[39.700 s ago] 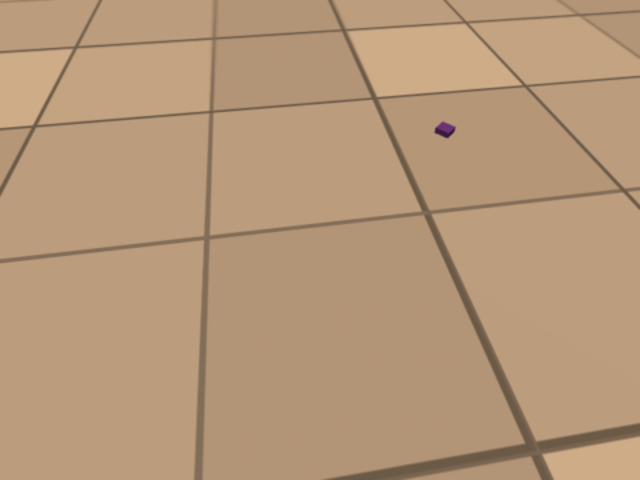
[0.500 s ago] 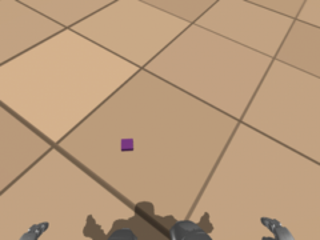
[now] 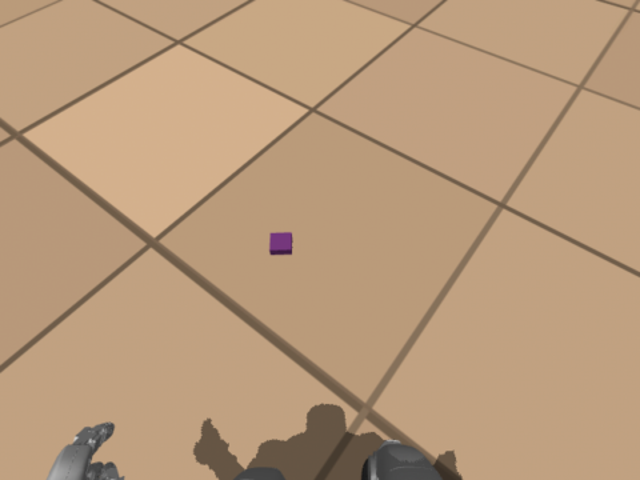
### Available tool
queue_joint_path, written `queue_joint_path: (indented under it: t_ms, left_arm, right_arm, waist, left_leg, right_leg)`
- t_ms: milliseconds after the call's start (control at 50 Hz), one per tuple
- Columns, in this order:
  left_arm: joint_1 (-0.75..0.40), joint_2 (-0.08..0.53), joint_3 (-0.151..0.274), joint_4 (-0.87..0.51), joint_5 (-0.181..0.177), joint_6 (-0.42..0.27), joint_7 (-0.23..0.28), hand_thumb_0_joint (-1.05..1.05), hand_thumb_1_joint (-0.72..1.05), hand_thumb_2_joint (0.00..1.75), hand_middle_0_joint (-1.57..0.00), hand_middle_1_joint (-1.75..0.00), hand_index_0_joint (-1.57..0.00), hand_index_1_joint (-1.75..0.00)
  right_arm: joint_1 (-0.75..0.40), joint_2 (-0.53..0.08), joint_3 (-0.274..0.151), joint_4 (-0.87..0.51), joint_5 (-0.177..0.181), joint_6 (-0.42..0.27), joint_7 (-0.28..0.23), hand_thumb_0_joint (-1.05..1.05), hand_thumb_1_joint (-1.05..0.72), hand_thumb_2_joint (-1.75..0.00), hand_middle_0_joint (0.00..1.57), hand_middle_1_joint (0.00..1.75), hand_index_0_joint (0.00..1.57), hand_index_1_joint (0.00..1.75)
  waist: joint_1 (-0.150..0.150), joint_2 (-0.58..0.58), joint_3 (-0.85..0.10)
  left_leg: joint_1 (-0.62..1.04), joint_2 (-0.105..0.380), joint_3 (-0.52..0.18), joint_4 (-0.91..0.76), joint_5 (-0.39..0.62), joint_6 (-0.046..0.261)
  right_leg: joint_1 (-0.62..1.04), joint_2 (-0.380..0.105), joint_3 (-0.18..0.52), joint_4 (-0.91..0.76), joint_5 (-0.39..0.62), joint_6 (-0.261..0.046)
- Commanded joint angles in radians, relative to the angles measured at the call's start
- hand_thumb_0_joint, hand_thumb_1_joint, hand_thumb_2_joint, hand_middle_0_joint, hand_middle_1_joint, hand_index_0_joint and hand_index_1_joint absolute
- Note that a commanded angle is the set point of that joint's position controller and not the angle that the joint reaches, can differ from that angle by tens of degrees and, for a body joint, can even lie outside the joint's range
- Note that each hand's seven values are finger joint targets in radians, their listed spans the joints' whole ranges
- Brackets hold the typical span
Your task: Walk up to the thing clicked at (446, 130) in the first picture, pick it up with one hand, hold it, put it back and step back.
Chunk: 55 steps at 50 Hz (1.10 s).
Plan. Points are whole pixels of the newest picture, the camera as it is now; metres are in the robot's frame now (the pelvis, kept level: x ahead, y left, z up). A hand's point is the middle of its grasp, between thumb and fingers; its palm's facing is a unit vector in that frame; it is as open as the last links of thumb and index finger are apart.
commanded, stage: step back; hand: left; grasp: from above
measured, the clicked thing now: (281, 243) +0.89 +0.15 -0.74
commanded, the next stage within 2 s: stand in 1.48 s
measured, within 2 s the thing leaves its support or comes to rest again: neither
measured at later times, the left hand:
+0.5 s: hand out of the picture -0.12 +0.24 -0.13, palm faces -0.05 -0.91 -0.42, open 7.4 cm
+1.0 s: hand out of the picture -0.09 +0.24 -0.13, palm faces +0.00 -0.91 -0.41, open 7.4 cm
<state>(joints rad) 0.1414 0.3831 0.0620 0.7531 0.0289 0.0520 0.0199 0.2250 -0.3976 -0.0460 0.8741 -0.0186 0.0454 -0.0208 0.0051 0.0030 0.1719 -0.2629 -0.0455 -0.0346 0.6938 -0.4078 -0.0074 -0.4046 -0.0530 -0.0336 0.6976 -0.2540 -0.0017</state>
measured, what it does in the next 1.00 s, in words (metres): walks backwards: right foot, then left foot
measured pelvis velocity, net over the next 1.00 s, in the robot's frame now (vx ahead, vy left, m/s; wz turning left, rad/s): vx -0.17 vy -0.04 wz -0.01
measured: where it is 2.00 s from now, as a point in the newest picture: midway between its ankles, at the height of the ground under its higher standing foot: outside the picture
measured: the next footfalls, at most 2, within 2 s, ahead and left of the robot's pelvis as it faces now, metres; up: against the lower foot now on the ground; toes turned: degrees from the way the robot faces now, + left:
right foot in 0.36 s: -0.10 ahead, -0.14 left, +0.00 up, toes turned -3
left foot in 0.68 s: -0.12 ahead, +0.10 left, +0.00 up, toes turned -2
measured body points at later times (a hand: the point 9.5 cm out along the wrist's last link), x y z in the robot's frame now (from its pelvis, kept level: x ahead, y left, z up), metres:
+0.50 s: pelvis -0.16 -0.03 +0.01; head -0.14 -0.06 +0.46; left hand -0.12 +0.28 -0.10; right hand -0.08 -0.36 -0.11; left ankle -0.08 +0.11 -0.67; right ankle -0.19 -0.14 -0.72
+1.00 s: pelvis -0.17 -0.04 +0.01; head -0.17 -0.05 +0.46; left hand -0.09 +0.28 -0.10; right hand -0.11 -0.35 -0.12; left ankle -0.16 +0.10 -0.71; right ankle -0.14 -0.14 -0.72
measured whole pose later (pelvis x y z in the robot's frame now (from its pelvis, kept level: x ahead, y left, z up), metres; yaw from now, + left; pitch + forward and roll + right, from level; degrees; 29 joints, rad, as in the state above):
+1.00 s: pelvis -0.17 -0.04 +0.01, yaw -1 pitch -4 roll -1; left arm 0.20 0.38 0.07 0.97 0.03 -0.04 -0.01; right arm 0.23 -0.38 -0.05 0.97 -0.02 0.01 0.01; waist 0.00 0.04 0.06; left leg -0.26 0.02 -0.06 0.69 -0.39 0.00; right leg -0.27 0.02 -0.06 0.60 -0.26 -0.03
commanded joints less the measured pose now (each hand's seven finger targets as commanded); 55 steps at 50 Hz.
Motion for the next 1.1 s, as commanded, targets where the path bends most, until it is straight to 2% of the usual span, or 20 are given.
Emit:
queue_joint_path:
  t_ms: [0, 20, 100, 180, 240, 300, 340, 360, 380, 420, 460, 560, 660, 700, 740, 920, 940, 960, 980, 1080]
  left_arm:
    - [0.009, 0.158, 0.046, -0.078, -0.015, -0.002, 0.007, 0.00, 0.90, 0.90, -0.20, -0.30, -0.20, -0.30]
    - [-0.063, 0.210, 0.075, -0.074, -0.016, -0.002, 0.021, 0.00, 0.90, 0.90, -0.20, -0.30, -0.20, -0.30]
    - [0.037, 0.203, 0.078, 0.001, -0.022, 0.008, 0.014, 0.00, 0.90, 0.90, -0.20, -0.30, -0.20, -0.30]
    - [0.051, 0.184, 0.072, 0.007, -0.008, -0.006, 0.002, 0.00, 0.90, 0.90, -0.20, -0.30, -0.20, -0.30]
    - [0.042, 0.184, 0.066, 0.033, -0.007, -0.026, -0.011, 0.00, 0.90, 0.90, -0.20, -0.30, -0.20, -0.30]
    - [0.192, 0.174, 0.066, 0.133, -0.004, -0.045, -0.017, 0.00, 0.90, 0.90, -0.20, -0.30, -0.20, -0.30]
    - [0.217, 0.229, 0.088, 0.162, 0.021, -0.060, -0.007, 0.00, 0.90, 0.90, -0.20, -0.30, -0.20, -0.30]
    - [0.144, 0.355, 0.113, 0.112, 0.028, -0.058, -0.004, 0.00, 0.90, 0.90, -0.20, -0.30, -0.20, -0.30]
    - [0.055, 0.396, 0.116, 0.076, 0.030, -0.061, -0.003, 0.00, 0.90, 0.90, -0.20, -0.30, -0.20, -0.30]
    - [-0.037, 0.270, 0.081, 0.070, 0.017, -0.081, 0.002, 0.00, 0.90, 0.90, -0.20, -0.30, -0.20, -0.30]
    - [0.031, 0.249, 0.081, 0.086, 0.017, -0.094, 0.002, 0.00, 0.90, 0.90, -0.20, -0.30, -0.20, -0.30]
    - [0.107, 0.273, 0.086, 0.104, 0.016, -0.097, -0.004, 0.00, 0.90, 0.90, -0.20, -0.30, -0.20, -0.30]
    - [0.060, 0.244, 0.055, 0.092, 0.005, -0.080, -0.016, 0.00, 0.90, 0.90, -0.20, -0.30, -0.20, -0.30]
    - [0.031, 0.159, 0.030, 0.093, -0.010, -0.084, -0.021, 0.00, 0.90, 0.90, -0.20, -0.30, -0.20, -0.30]
    - [0.004, 0.228, 0.054, 0.098, -0.006, -0.083, -0.017, 0.00, 0.90, 0.90, -0.20, -0.30, -0.20, -0.30]
    - [0.144, 0.168, 0.061, 0.199, 0.000, -0.115, -0.014, 0.00, 0.90, 0.90, -0.20, -0.30, -0.20, -0.30]
    - [0.161, 0.213, 0.074, 0.200, 0.012, -0.122, -0.004, 0.00, 0.90, 0.90, -0.20, -0.30, -0.20, -0.30]
    - [0.166, 0.316, 0.089, 0.190, 0.016, -0.126, 0.002, 0.00, 0.90, 0.90, -0.20, -0.30, -0.20, -0.30]
    - [0.082, 0.342, 0.093, 0.160, 0.017, -0.125, -0.001, 0.00, 0.90, 0.90, -0.20, -0.30, -0.20, -0.30]
    - [0.001, 0.261, 0.067, 0.148, 0.003, -0.136, -0.002, 0.00, 0.90, 0.90, -0.20, -0.30, -0.20, -0.30]
  right_arm:
    - [0.031, -0.302, -0.093, -0.069, -0.027, -0.036, -0.005, 0.00, -0.90, -0.90, 0.20, 0.30, 0.20, 0.30]
    - [-0.011, -0.378, -0.101, -0.094, -0.015, -0.035, 0.002, 0.00, -0.90, -0.90, 0.20, 0.30, 0.20, 0.30]
    - [-0.134, -0.249, -0.064, -0.104, -0.023, -0.047, -0.016, 0.00, -0.90, -0.90, 0.20, 0.30, 0.20, 0.30]
    - [-0.098, -0.222, -0.066, -0.107, -0.021, -0.037, -0.013, 0.00, -0.90, -0.90, 0.20, 0.30, 0.20, 0.30]
    - [-0.049, -0.249, -0.076, -0.087, -0.028, -0.030, -0.005, 0.00, -0.90, -0.90, 0.20, 0.30, 0.20, 0.30]
    - [-0.099, -0.282, -0.083, -0.086, -0.021, -0.007, 0.006, 0.00, -0.90, -0.90, 0.20, 0.30, 0.20, 0.30]
    - [-0.095, -0.172, -0.052, -0.091, -0.014, -0.005, 0.013, 0.00, -0.90, -0.90, 0.20, 0.30, 0.20, 0.30]
    - [-0.173, -0.133, -0.045, -0.127, -0.006, -0.013, 0.001, 0.00, -0.90, -0.90, 0.20, 0.30, 0.20, 0.30]
    - [-0.195, -0.197, -0.066, -0.114, -0.007, -0.014, -0.005, 0.00, -0.90, -0.90, 0.20, 0.30, 0.20, 0.30]
    - [-0.113, -0.185, -0.059, -0.051, 0.005, -0.025, 0.001, 0.00, -0.90, -0.90, 0.20, 0.30, 0.20, 0.30]
    - [-0.094, -0.170, -0.046, -0.036, 0.000, -0.038, 0.005, 0.00, -0.90, -0.90, 0.20, 0.30, 0.20, 0.30]
    - [-0.134, -0.170, -0.051, -0.029, -0.020, -0.050, 0.023, 0.00, -0.90, -0.90, 0.20, 0.30, 0.20, 0.30]
    - [-0.014, -0.156, -0.068, 0.035, -0.017, -0.076, 0.031, 0.00, -0.90, -0.90, 0.20, 0.30, 0.20, 0.30]
    - [0.035, -0.251, -0.096, 0.046, -0.021, -0.087, 0.029, 0.00, -0.90, -0.90, 0.20, 0.30, 0.20, 0.30]
    - [0.048, -0.296, -0.105, 0.035, -0.017, -0.091, 0.032, 0.00, -0.90, -0.90, 0.20, 0.30, 0.20, 0.30]
    - [-0.108, -0.166, -0.050, -0.002, -0.003, -0.063, 0.034, 0.00, -0.90, -0.90, 0.20, 0.30, 0.20, 0.30]
    - [-0.086, -0.099, -0.027, -0.011, 0.005, -0.061, 0.030, 0.00, -0.90, -0.90, 0.20, 0.30, 0.20, 0.30]
    - [-0.093, -0.077, -0.022, -0.023, 0.004, -0.056, 0.019, 0.00, -0.90, -0.90, 0.20, 0.30, 0.20, 0.30]
    - [-0.079, -0.162, -0.048, 0.005, -0.003, -0.051, 0.008, 0.00, -0.90, -0.90, 0.20, 0.30, 0.20, 0.30]
    - [0.011, -0.156, -0.045, 0.070, -0.009, -0.063, 0.021, 0.00, -0.90, -0.90, 0.20, 0.30, 0.20, 0.30]
  waist:
    - [0.002, 0.167, -0.213]
    - [-0.049, 0.236, -0.186]
    - [0.039, 0.089, -0.151]
    - [-0.006, 0.141, -0.178]
    - [-0.047, 0.183, -0.223]
    - [0.015, 0.214, -0.230]
    - [0.029, -0.014, -0.179]
    - [0.078, -0.225, -0.133]
    - [0.073, -0.211, -0.045]
    - [-0.016, -0.028, -0.017]
    - [0.015, -0.122, -0.092]
    - [0.070, -0.164, -0.081]
    - [-0.005, -0.125, -0.134]
    - [-0.035, 0.117, -0.179]
    - [-0.046, 0.099, -0.102]
    - [0.060, 0.106, -0.139]
    - [0.067, -0.033, -0.156]
    - [0.085, -0.207, -0.143]
    - [0.057, -0.113, -0.074]
    - [0.012, -0.106, -0.120]
  left_leg:
    - [0.127, 0.320, -0.392, -0.352, 0.308, 0.168]
    - [-0.088, 0.466, -0.528, -0.395, 0.366, 0.316]
    - [-0.071, 0.318, -0.242, -0.297, 0.474, 0.235]
    - [0.087, 0.310, -0.224, -0.273, 0.412, 0.258]
    - [0.135, 0.272, -0.201, -0.297, 0.120, 0.231]
    - [-0.025, 0.249, -0.151, -0.288, -0.070, 0.182]
    - [-0.263, 0.121, -0.043, -0.003, -0.102, 0.083]
    - [-0.311, -0.004, -0.076, 0.123, -0.157, 0.017]
    - [-0.235, 0.034, -0.156, 0.286, -0.153, -0.010]
    - [-0.282, -0.014, -0.171, 0.311, 0.005, 0.003]
    - [-0.226, -0.002, -0.111, 0.277, 0.013, -0.001]
    - [-0.224, 0.038, -0.054, 0.058, -0.060, -0.010]
    - [0.120, 0.003, 0.047, -0.288, 0.071, 0.032]
    - [0.274, 0.227, -0.370, -0.371, -0.127, 0.140]
    - [0.119, 0.376, -0.518, -0.474, -0.320, 0.282]
    - [-0.177, 0.174, -0.109, -0.182, 0.037, 0.114]
    - [-0.276, 0.102, -0.063, -0.025, 0.040, 0.066]
    - [-0.350, -0.021, -0.044, 0.140, -0.147, 0.026]
    - [-0.258, 0.043, -0.122, 0.245, -0.187, 0.017]
    - [-0.155, 0.086, -0.075, 0.145, -0.044, 0.004]
  right_leg:
    - [-0.107, 0.040, 0.091, 0.157, -0.138, -0.028]
    - [-0.027, 0.103, 0.118, 0.390, -0.413, -0.010]
    - [-0.053, 0.141, 0.234, 0.623, -0.255, -0.021]
    - [-0.063, 0.104, 0.166, 0.397, -0.283, 0.031]
    - [0.021, 0.090, 0.080, 0.105, -0.292, 0.022]
    - [0.251, 0.095, -0.018, -0.235, -0.162, -0.026]
    - [0.344, -0.033, 0.258, -0.388, -0.257, -0.076]
    - [0.105, -0.282, 0.577, -0.469, -0.461, -0.193]
    - [-0.108, -0.380, 0.690, -0.528, -0.572, -0.281]
    - [0.046, -0.193, 0.364, -0.386, -0.184, -0.152]
    - [0.130, -0.162, 0.289, -0.334, 0.007, -0.133]
    - [0.244, -0.206, 0.326, -0.366, -0.173, -0.172]
    - [0.110, -0.157, 0.200, -0.242, -0.101, -0.133]
    - [-0.132, 0.016, 0.035, 0.005, -0.210, -0.042]
    - [-0.138, 0.015, 0.080, 0.233, -0.320, -0.039]
    - [0.361, 0.084, -0.031, -0.264, -0.016, -0.026]
    - [0.442, -0.027, 0.165, -0.342, -0.071, -0.047]
    - [0.341, -0.282, 0.544, -0.485, -0.303, -0.137]
    - [0.164, -0.386, 0.613, -0.494, -0.387, -0.241]
    - [0.185, -0.237, 0.276, -0.374, 0.040, -0.183]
